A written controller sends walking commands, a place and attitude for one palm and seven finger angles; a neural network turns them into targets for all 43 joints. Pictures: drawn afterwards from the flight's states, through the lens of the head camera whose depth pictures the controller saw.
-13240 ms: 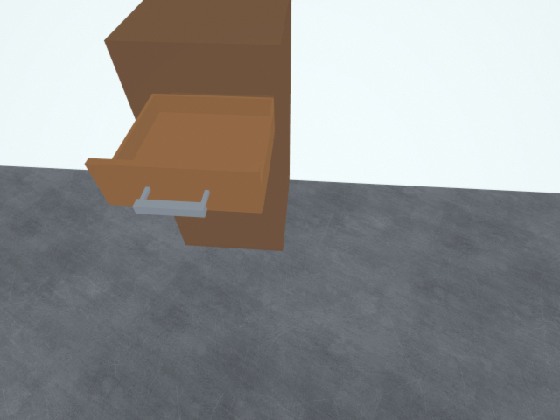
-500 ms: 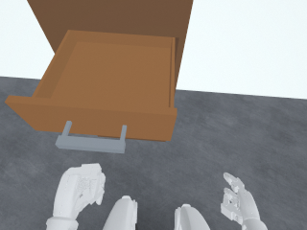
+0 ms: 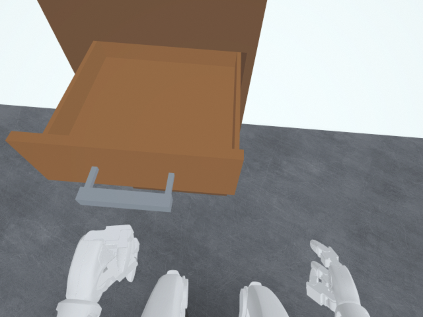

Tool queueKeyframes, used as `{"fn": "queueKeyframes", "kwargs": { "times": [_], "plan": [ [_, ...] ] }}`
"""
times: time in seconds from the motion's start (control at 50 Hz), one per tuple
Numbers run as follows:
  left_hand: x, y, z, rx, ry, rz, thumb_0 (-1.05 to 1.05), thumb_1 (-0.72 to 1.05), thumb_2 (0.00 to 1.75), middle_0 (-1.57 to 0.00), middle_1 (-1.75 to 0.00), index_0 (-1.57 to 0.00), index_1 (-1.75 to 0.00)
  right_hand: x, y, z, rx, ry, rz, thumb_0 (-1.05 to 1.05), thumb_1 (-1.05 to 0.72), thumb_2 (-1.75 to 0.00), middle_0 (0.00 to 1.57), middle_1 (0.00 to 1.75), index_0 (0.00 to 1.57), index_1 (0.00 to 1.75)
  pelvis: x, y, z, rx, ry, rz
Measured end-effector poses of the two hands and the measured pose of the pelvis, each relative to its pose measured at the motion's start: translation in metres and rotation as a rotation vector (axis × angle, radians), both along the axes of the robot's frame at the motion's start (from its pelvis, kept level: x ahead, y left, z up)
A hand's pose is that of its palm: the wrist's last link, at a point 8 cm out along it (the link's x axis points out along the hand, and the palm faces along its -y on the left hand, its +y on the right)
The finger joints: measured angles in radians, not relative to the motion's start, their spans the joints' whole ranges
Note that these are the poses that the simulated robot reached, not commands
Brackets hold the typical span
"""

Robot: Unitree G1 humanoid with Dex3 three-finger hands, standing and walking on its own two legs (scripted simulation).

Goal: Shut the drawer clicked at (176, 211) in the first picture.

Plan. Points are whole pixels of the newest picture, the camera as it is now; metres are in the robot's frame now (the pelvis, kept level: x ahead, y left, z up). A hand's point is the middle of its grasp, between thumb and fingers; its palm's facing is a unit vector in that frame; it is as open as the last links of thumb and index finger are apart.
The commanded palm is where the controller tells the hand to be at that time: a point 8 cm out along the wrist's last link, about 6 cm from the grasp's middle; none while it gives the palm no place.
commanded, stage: push the drawer shut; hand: left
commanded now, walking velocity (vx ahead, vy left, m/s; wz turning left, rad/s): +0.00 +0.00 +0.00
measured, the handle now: (129, 187) +0.33 +0.17 +0.04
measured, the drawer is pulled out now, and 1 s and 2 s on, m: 0.27 0.21 0.08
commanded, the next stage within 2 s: none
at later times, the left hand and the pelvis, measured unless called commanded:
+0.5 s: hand (138, 231) +0.26 +0.14 +0.04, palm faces -0.07 -1.00 -0.04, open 3.1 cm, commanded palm +0.25 +0.19 +0.04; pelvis +0.00 +0.00 +0.01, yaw +0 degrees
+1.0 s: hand (145, 196) +0.32 +0.14 +0.04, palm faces -0.07 -1.00 -0.04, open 3.1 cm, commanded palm +0.32 +0.19 +0.04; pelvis -0.01 +0.01 +0.01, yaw +0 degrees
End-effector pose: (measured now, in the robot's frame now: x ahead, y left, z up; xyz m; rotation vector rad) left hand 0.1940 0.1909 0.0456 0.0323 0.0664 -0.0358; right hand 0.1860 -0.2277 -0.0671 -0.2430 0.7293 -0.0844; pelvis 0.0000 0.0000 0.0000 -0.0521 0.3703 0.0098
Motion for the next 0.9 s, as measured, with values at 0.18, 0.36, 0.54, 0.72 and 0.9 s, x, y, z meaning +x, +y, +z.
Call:
{"fn": "queueKeyframes", "kwargs": {
  "times": [0.18,0.36,0.54,0.72,0.9],
  "plan": [
    [0.02,-0.003,0.0,-0.002,-0.011,-0.023,0.02,0.9,0.9,-1.4,-1.6,-1.4,-1.6,-0.006,0.0,-0.001,0.001,0.017,-0.001,0.01,-0.9,-0.9,0.21,0.3,0.2,0.3,0.0,0.0,0.001,-0.001,0.002,-0.001],
    [0.04,0.001,-0.001,0.005,-0.018,-0.024,0.02,0.89,0.9,-1.4,-1.6,-1.4,-1.6,-0.017,-0.002,-0.002,-0.007,0.057,-0.006,0.01,-0.9,-0.9,0.21,0.3,0.2,0.3,0.001,0.002,0.005,-0.002,0.004,-0.002],
    [0.049,0.004,-0.004,0.006,-0.028,-0.033,-0.02,0.85,0.92,-1.4,-1.6,-1.4,-1.6,-0.023,-0.005,-0.005,-0.025,0.092,-0.002,0.01,-0.9,-0.9,0.21,0.3,0.2,0.3,-0.001,0.004,0.006,-0.003,0.004,0.001],
    [0.066,0.003,-0.006,0.006,-0.048,-0.033,-0.02,0.84,0.94,-1.4,-1.6,-1.4,-1.6,-0.026,-0.001,-0.008,-0.026,0.103,0.008,0.01,-0.9,-0.9,0.21,0.3,0.2,0.3,-0.008,0.007,0.006,-0.005,-0.002,0.006],
    [0.094,0.002,-0.005,0.007,-0.053,-0.038,-0.01,0.85,0.94,-1.4,-1.6,-1.4,-1.6,-0.037,0.002,-0.009,-0.021,0.136,0.001,0.01,-0.9,-0.9,0.21,0.3,0.2,0.3,-0.013,0.009,0.008,-0.004,-0.007,0.004]
  ]
}}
